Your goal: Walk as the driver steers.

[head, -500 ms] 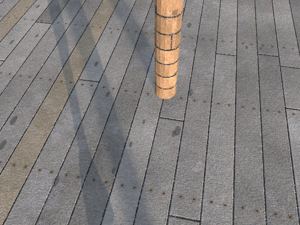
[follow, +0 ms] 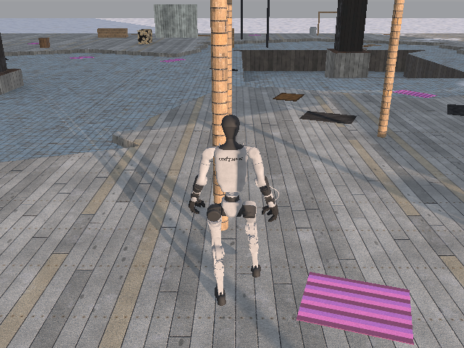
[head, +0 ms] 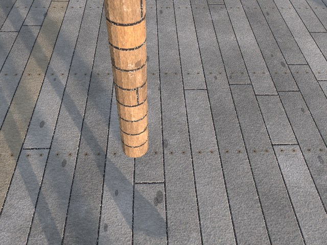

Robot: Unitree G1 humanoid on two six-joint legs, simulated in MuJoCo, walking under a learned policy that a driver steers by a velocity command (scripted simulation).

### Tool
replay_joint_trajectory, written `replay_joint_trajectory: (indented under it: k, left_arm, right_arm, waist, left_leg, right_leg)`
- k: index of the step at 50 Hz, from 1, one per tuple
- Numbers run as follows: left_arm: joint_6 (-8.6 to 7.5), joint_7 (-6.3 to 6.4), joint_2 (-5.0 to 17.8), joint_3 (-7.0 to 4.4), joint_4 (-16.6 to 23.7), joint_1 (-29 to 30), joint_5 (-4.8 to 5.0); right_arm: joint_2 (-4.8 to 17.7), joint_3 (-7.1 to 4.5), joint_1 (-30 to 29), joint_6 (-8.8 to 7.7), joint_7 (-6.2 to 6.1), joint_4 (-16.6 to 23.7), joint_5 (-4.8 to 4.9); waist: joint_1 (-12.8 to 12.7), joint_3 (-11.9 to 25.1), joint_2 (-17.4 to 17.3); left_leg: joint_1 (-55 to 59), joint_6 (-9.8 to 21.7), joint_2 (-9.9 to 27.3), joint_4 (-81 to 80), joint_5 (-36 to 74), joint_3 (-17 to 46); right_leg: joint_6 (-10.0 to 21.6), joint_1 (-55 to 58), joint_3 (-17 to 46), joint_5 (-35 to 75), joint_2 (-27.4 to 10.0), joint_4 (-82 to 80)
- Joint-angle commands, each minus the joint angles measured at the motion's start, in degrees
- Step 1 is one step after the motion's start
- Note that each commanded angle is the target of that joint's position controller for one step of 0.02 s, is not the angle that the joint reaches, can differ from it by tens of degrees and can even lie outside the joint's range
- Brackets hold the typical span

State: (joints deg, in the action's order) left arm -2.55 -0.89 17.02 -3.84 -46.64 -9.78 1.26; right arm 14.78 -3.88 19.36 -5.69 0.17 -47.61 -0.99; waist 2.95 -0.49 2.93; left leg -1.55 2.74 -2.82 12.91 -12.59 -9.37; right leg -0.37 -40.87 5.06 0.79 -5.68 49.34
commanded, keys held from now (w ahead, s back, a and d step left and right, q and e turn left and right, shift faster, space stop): w+e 0.12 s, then e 0.88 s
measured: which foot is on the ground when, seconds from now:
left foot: down 0.00-0.22, up 0.24-0.64, down 0.66-1.00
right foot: up 0.00-0.20, down 0.22-0.66, up 0.68-1.00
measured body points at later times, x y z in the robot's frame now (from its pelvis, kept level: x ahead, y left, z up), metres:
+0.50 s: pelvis +0.22 -0.04 -0.01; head +0.28 -0.07 +0.44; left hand +0.42 +0.21 -0.11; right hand +0.33 -0.35 -0.11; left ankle +0.34 +0.11 -0.68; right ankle +0.25 -0.13 -0.75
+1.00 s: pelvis +0.28 -0.02 -0.01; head +0.31 -0.04 +0.44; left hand +0.57 +0.11 -0.10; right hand +0.23 -0.34 -0.11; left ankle +0.38 +0.07 -0.75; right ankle +0.21 -0.13 -0.72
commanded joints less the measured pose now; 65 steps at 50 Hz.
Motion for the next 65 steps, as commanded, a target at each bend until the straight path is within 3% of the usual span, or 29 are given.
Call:
replay_joint_trajectory:
  k: [1, 6, 8, 10, 11, 12, 13, 14, 15, 16, 18, 25, 29, 32, 33, 34, 35, 37, 40, 46, 51, 52, 53, 54, 55, 56, 57, 59, 65]
  left_arm:
    - [-0.64, -1.02, 1.0, 0.29, 4.8, 5.0, -0.31]
    - [-0.81, -2.98, 0.8, 0.67, 9.5, 11.5, -0.08]
    - [-0.70, -3.49, 2.4, -0.21, 10.3, 8.8, -0.48]
    - [-0.88, -2.99, 7.0, -2.68, 7.7, -4.7, -0.53]
    - [-0.53, -1.85, 10.2, -4.03, 6.7, -10.9, -0.86]
    - [-0.26, -0.78, 17.6, -5.08, 7.9, -10.1, -1.98]
    - [-0.65, -0.39, 14.9, -4.26, 9.7, -12.0, -2.25]
    - [-0.58, -0.30, 12.2, -3.67, 10.1, -9.7, -1.96]
    - [-0.63, -0.20, 10.2, -3.28, 9.7, -6.4, -0.42]
    - [-0.20, -0.05, 8.2, -2.61, 9.4, -4.2, 0.50]
    - [0.02, 0.39, 8.5, -2.65, 11.0, -0.5, -1.24]
    - [2.27, 2.05, 10.4, -3.37, 11.4, 0.6, -0.22]
    - [3.41, 2.27, 9.9, -3.21, 11.6, -0.1, -0.37]
    - [4.42, 2.76, 8.4, -2.79, 13.3, 3.0, 0.04]
    - [4.58, 2.85, 5.8, -2.02, 13.6, 1.0, -0.28]
    - [4.58, 2.70, 2.6, -1.26, 13.0, -5.6, -1.47]
    - [3.82, 2.44, 6.7, -2.22, 14.9, -5.2, -1.22]
    - [4.63, 2.71, 11.8, -4.08, 12.6, -4.1, -0.23]
    - [6.68, 2.75, 8.1, -3.44, 12.7, -3.7, -0.03]
    - [5.49, 1.23, 4.4, -1.64, 16.3, 1.8, -0.13]
    - [5.60, -0.15, 5.8, -2.81, 15.2, -2.8, -0.30]
    - [5.56, 0.04, 6.4, -3.31, 14.3, -4.9, -0.49]
    - [5.45, 0.59, 9.2, -4.29, 14.2, -6.6, -0.54]
    - [5.27, 1.50, 16.2, -5.49, 16.1, -5.9, -0.87]
    - [3.91, 1.02, 14.3, -4.74, 16.5, -7.1, -2.86]
    - [3.24, 1.07, 12.7, -4.10, 16.0, -4.9, -3.01]
    - [2.97, 1.41, 11.2, -3.81, 15.9, -1.9, -1.92]
    - [3.54, 2.11, 8.4, -2.56, 16.3, 1.6, -0.60]
    - [3.93, 2.96, 9.4, -2.69, 15.6, -0.2, -0.91]
  right_arm:
    - [8.5, -1.86, -2.6, -0.78, -0.82, 3.2, 0.42]
    - [9.9, -2.36, 1.1, 1.61, -1.27, 0.9, 1.37]
    - [11.7, -2.69, -0.9, 2.83, -2.09, 1.7, 1.46]
    - [12.6, -2.73, -2.8, 3.72, -2.93, 2.7, 1.77]
    - [12.5, -2.57, -3.7, 3.12, -3.10, 3.8, 1.86]
    - [3.6, 0.27, 2.9, 1.49, -1.95, 7.1, -0.89]
    - [8.0, 0.17, 3.1, -0.37, -0.68, 5.9, -0.28]
    - [10.1, -0.54, -3.6, -0.79, -0.31, 7.7, 2.08]
    - [8.9, -0.24, -6.0, -0.75, -0.75, 8.6, 1.91]
    - [8.4, -0.32, -10.9, -0.06, -1.67, 8.7, 0.00]
    - [9.4, -0.79, -4.8, 1.79, -1.81, 8.8, 0.34]
    - [6.1, 0.76, -8.5, 5.18, -2.84, 9.1, 0.23]
    - [7.5, 0.11, -13.0, 4.76, -2.30, 10.4, 0.80]
    - [8.7, -0.81, -9.4, 3.21, -1.44, 10.0, 0.68]
    - [11.3, -1.50, -7.9, 2.79, -1.50, 9.9, 0.05]
    - [15.0, -2.19, -10.2, 3.39, -1.92, 11.5, -0.93]
    - [15.3, -2.56, -8.0, 3.77, -1.47, 10.3, -2.47]
    - [9.6, -1.34, -11.1, 3.80, -1.49, 11.4, -1.40]
    - [8.6, -0.80, -13.7, 4.61, -2.08, 11.7, -0.40]
    - [11.5, -2.48, -10.8, 5.94, -3.08, 10.3, 0.08]
    - [12.9, -3.26, -12.3, 5.81, -2.27, 9.1, 2.11]
    - [11.5, -2.99, -10.9, 5.71, -2.19, 8.2, 2.42]
    - [8.9, -2.46, -8.2, 5.65, -1.84, 7.3, 1.50]
    - [5.6, -1.13, -9.6, 5.63, -1.57, 10.6, -1.67]
    - [8.7, -2.15, -15.1, 5.29, -2.14, 11.6, -0.72]
    - [10.2, -2.75, -16.0, 5.42, -2.20, 11.8, 1.03]
    - [10.1, -3.00, -14.7, 5.54, -2.43, 10.7, 1.09]
    - [9.4, -3.14, -13.3, 5.94, -2.97, 9.7, 0.00]
    - [7.0, -2.06, -13.5, 5.22, -1.81, 10.0, 0.82]
  waist:
    - [0.2, -3.7, -4.5]
    - [1.8, -5.1, -5.0]
    - [-0.9, -2.2, -7.7]
    - [-8.1, 5.5, -8.4]
    - [-11.8, 9.3, -4.5]
    - [-4.9, 16.8, 14.0]
    - [-8.4, 30.8, 2.9]
    - [-9.8, 25.6, -0.5]
    - [-7.6, 16.6, -3.6]
    - [-7.0, 10.0, -7.8]
    - [-1.4, 7.4, -1.0]
    - [-1.4, 10.5, 1.9]
    - [-3.2, 7.9, 6.0]
    - [-0.4, 7.5, 7.0]
    - [-1.2, 8.9, 3.1]
    - [-5.9, 9.8, -11.4]
    - [-4.9, 9.8, -21.1]
    - [-4.1, 6.6, -11.0]
    - [-4.5, 4.1, -10.5]
    - [-0.4, 5.8, -14.4]
    - [-3.2, 5.7, -13.6]
    - [-3.8, 5.7, -11.6]
    - [-3.5, 5.4, -2.8]
    - [-1.8, 4.1, 16.3]
    - [-6.6, 6.6, 11.2]
    - [-5.5, 5.0, 6.9]
    - [-3.8, 4.1, 4.6]
    - [-2.6, 4.6, 3.2]
    - [-3.5, 6.4, 4.8]
  left_leg:
    - [-2.6, 6.0, 15.7, -6.7, 18.0, 2.7]
    - [8.8, 5.1, 18.6, -0.7, 29.9, -0.5]
    - [9.2, 3.5, 18.2, 8.0, 53.4, -1.9]
    - [5.0, 0.8, 15.7, 26.4, 61.1, -2.9]
    - [-6.3, -2.6, 13.0, 40.8, 45.7, -2.8]
    - [-34.8, -7.8, 1.1, 66.1, -17.2, -0.9]
    - [-37.8, -7.0, -0.7, 74.7, -26.2, 15.2]
    - [-38.9, -5.7, 2.7, 72.6, -21.5, 17.4]
    - [-40.8, -5.2, 4.8, 66.6, -17.6, 15.6]
    - [-38.7, -4.9, 5.8, 61.4, -14.9, 13.2]
    - [-31.5, -6.5, 6.6, 58.5, -14.1, 14.9]
    - [-25.0, -9.0, 2.9, 37.1, -1.1, 13.5]
    - [-21.6, -8.3, 0.8, 26.6, -0.1, 14.9]
    - [-14.8, -6.0, 1.6, 12.0, 6.7, 14.7]
    - [-8.7, -3.1, 9.1, 8.8, 11.8, 19.5]
    - [-2.0, 3.3, 22.2, 9.8, 28.6, 30.9]
    - [-2.7, 12.0, 28.6, 6.5, 31.3, 43.3]
    - [-5.7, 9.8, 22.2, 8.0, 24.5, 31.4]
    - [-10.2, 7.6, 16.6, 7.1, 21.6, 20.4]
    - [-6.0, 9.4, 18.9, 5.3, 15.7, 15.4]
    - [-8.1, 6.3, 19.8, 9.5, 13.9, 12.0]
    - [-11.1, 3.5, 18.2, 13.0, 10.5, 9.8]
    - [-18.8, -1.5, 14.4, 22.7, 1.3, 4.5]
    - [-35.8, -7.4, 5.7, 39.7, -23.3, 1.1]
    - [-36.9, -7.3, 3.7, 50.4, -26.2, 10.9]
    - [-37.8, -6.6, 4.8, 53.7, -21.4, 12.4]
    - [-38.2, -6.2, 5.3, 53.1, -16.5, 13.1]
    - [-37.0, -6.8, 5.1, 53.2, -10.2, 13.0]
    - [-31.2, -8.2, 3.2, 38.7, -6.6, 12.9]
  right_leg:
    - [0.7, 1.2, -2.6, 6.3, 0.0, -7.4]
    - [3.4, -2.2, -7.3, -1.7, 1.8, -13.7]
    - [5.0, 4.9, -11.4, -7.3, 5.9, -14.0]
    - [7.9, 22.4, -12.2, -4.3, 10.4, -18.1]
    - [10.7, 37.6, -5.7, 8.0, 7.3, -22.1]
    - [24.0, 63.3, 23.3, 36.2, -12.3, -17.2]
    - [28.7, 68.1, 37.0, 34.9, -17.3, -21.6]
    - [24.9, 62.8, 26.5, 35.4, -14.2, -22.5]
    - [21.6, 53.8, 19.9, 30.8, -10.6, -23.8]
    - [17.6, 44.6, 15.9, 26.6, -6.8, -27.2]
    - [20.5, 32.3, 15.0, 31.4, -7.0, -29.3]
    - [13.5, 23.1, 10.9, 15.4, -0.5, -28.1]
    - [11.2, 23.1, 15.9, 0.0, 0.4, -26.9]
    - [8.3, 24.6, 19.7, 0.3, 2.3, -21.0]
    - [5.7, 21.6, 17.7, -8.5, 4.8, -15.1]
    - [2.1, 13.4, 8.0, -33.7, 13.1, -2.0]
    - [-0.2, 5.2, 3.6, -40.7, 13.8, 9.6]
    - [-2.4, 3.9, 3.5, -32.4, 9.7, 20.3]
    - [-4.7, 6.4, -0.2, -25.5, 8.3, 22.1]
    - [-4.1, 13.1, -4.9, -23.8, 4.5, 1.0]
    - [0.6, 24.6, -9.1, -15.0, 6.2, -18.1]
    - [2.5, 29.8, -8.8, -11.1, 7.3, -23.4]
    - [5.5, 37.0, 0.1, -1.8, 2.3, -28.0]
    - [15.3, 41.7, 22.4, 13.7, -13.5, -29.2]
    - [21.6, 36.7, 25.8, 12.6, -16.3, -30.9]
    - [19.1, 35.6, 19.4, 10.2, -13.0, -30.7]
    - [15.6, 35.1, 15.8, 7.3, -9.4, -29.9]
    - [12.6, 34.2, 13.2, 4.7, -6.1, -30.3]
    - [13.1, 35.5, 13.4, 9.0, -4.8, -27.3]
Keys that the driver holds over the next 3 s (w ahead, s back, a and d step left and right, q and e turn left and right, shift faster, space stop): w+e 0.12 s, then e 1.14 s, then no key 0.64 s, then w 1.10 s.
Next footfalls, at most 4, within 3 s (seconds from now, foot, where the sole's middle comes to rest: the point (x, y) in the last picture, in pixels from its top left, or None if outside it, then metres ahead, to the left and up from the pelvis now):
0.22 right None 0.29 -0.14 -0.78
0.66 left None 0.42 0.06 -0.78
1.06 right None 0.24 -0.15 -0.78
1.50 left None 0.41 0.01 -0.78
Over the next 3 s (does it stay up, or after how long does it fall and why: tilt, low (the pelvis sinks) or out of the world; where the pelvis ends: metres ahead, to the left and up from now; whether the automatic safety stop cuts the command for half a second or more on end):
stays up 0.61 -0.36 0.00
